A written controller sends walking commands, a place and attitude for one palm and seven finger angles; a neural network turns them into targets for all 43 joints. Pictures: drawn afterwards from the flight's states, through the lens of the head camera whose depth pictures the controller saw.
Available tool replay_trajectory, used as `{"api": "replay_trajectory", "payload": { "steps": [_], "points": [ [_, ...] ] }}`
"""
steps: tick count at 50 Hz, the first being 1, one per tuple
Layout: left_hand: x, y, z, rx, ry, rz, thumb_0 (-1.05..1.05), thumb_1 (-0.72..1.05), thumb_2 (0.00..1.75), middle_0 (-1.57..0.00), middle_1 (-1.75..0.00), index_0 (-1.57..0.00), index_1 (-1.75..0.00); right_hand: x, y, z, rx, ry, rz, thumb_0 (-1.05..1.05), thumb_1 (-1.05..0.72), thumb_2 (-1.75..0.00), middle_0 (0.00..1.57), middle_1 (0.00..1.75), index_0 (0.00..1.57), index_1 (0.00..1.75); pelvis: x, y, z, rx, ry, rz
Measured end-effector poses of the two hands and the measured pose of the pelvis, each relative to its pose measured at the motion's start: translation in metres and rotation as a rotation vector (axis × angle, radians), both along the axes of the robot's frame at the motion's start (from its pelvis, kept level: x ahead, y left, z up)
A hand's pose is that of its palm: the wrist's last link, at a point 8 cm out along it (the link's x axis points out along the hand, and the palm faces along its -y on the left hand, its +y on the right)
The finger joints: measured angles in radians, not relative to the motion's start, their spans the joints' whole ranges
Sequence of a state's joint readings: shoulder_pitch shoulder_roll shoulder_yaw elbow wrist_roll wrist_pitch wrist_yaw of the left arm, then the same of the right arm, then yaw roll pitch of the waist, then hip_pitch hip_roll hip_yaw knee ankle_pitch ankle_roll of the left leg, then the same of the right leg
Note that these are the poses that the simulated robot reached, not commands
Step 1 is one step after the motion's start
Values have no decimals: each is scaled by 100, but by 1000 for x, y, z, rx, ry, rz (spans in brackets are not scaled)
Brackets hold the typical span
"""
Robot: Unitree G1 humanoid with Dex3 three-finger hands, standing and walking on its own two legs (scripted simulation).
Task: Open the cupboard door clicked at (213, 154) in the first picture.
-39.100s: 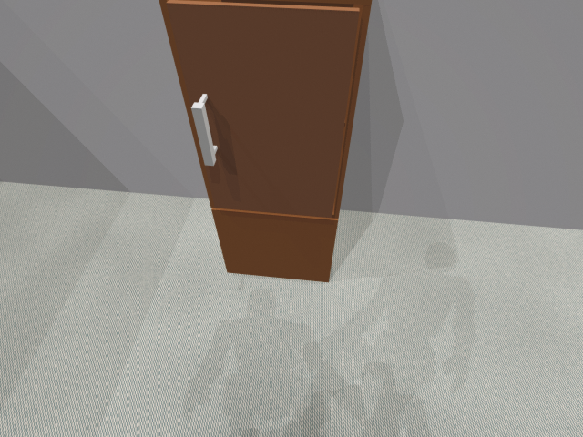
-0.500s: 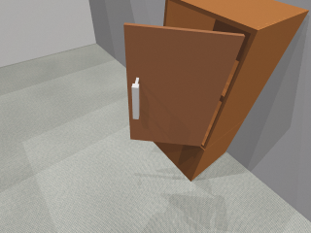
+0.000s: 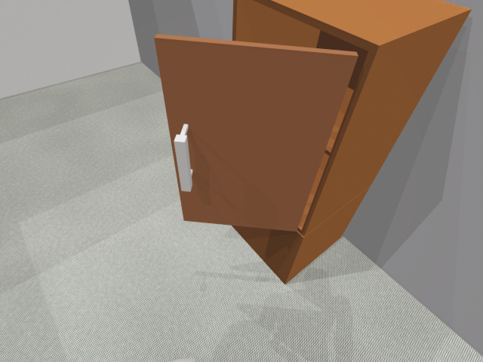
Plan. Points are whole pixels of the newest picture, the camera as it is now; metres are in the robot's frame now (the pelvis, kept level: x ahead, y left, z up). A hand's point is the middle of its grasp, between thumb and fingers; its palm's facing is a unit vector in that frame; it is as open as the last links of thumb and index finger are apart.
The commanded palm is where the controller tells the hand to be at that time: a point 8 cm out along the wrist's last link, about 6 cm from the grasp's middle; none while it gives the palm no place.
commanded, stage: come to a stop and stand still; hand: left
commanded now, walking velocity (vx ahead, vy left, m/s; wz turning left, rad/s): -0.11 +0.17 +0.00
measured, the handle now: (186, 158) +0.57 +0.17 -0.02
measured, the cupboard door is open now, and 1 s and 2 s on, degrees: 47 47 47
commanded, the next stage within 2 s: look again from close up in 0.82 s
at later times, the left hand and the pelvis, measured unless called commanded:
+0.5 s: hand out of the picture +0.01 +0.19 -0.17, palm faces +0.02 -0.98 -0.19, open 7.4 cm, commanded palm none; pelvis +0.00 +0.01 +0.00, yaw -2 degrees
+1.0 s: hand out of the picture +0.07 +0.25 -0.17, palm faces -0.03 -0.96 -0.28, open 7.4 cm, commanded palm none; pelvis +0.01 +0.03 +0.00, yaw -2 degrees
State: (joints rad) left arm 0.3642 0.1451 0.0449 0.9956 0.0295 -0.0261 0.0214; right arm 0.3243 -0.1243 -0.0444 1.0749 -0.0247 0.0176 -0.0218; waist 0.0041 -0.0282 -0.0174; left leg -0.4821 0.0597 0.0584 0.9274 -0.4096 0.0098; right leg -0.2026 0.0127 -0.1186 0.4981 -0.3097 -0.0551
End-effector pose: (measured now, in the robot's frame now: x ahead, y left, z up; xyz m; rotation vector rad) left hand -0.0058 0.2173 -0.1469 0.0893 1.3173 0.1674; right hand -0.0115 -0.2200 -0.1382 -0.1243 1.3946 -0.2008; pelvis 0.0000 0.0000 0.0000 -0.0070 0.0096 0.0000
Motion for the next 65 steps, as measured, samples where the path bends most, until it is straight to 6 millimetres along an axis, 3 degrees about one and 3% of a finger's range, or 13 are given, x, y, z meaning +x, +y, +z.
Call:
{"api": "replay_trajectory", "payload": {
  "steps": [4,9,17,25,38,42,46,55,60,65],
  "points": [
    [7,-10,2,-16,26,-20,0,91,90,-20,-30,-20,-30,31,-5,5,-18,-52,12,2,-93,-90,20,30,20,30,10,1,4,4,-10,-16],
    [14,-14,-12,-46,72,-37,0,90,90,-20,-30,-20,-30,61,-4,6,-47,-117,10,1,-94,-90,20,30,20,30,20,5,-3,-10,-32,-36],
    [18,2,-7,-14,55,-32,1,91,90,-20,-30,-20,-30,83,7,9,-31,-165,51,1,-92,-90,20,30,20,30,11,9,0,-7,-25,-31],
    [6,21,3,26,58,-41,1,91,90,-20,-30,-20,-30,73,11,7,-8,-169,46,-1,-93,-90,20,30,21,30,3,15,2,-8,-13,-29],
    [-8,20,3,4,93,-85,0,90,90,-20,-30,-20,-30,18,9,4,-9,-48,33,0,-92,-90,20,30,20,30,3,20,3,-8,-17,-18],
    [6,37,3,43,60,-94,1,90,90,-20,-30,-20,-30,18,-1,3,-44,-71,16,1,-91,-90,20,30,21,30,4,23,-2,-18,-14,-16],
    [34,58,4,87,-1,-110,1,90,90,-20,-30,-20,-30,26,-10,6,-79,-107,12,1,-90,-90,20,30,21,30,7,27,-5,-19,-24,-24],
    [98,94,25,157,-179,-148,1,90,90,-20,-30,-20,-30,67,-22,23,-130,-209,67,1,-90,-90,20,30,21,30,6,35,-1,-18,-37,-33],
    [112,103,32,166,-213,-168,0,90,90,-20,-30,-20,-30,92,-24,35,-148,-270,94,1,-90,-90,20,30,21,30,5,40,2,-17,-38,-35],
    [108,107,31,156,-197,-174,0,90,90,-20,-30,-20,-30,106,-23,43,-160,-301,112,1,-90,-90,20,30,21,30,5,44,4,-17,-40,-36]
  ]
}}
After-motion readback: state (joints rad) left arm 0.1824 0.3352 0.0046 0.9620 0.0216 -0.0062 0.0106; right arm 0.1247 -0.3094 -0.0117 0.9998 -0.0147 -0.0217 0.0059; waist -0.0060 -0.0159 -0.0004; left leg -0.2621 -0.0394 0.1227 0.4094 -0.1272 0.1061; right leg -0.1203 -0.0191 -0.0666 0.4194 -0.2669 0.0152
